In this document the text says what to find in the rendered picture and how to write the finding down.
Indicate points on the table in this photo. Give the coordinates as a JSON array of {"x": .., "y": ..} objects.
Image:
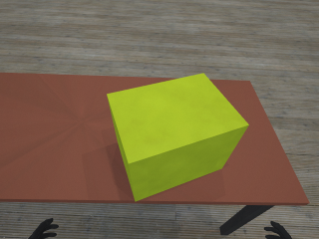
[{"x": 58, "y": 144}]

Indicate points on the right robot hand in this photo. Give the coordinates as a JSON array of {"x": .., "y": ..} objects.
[{"x": 278, "y": 229}]

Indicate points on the carton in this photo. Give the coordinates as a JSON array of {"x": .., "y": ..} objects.
[{"x": 172, "y": 132}]

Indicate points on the left robot hand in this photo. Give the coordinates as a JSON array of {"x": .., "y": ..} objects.
[{"x": 44, "y": 226}]

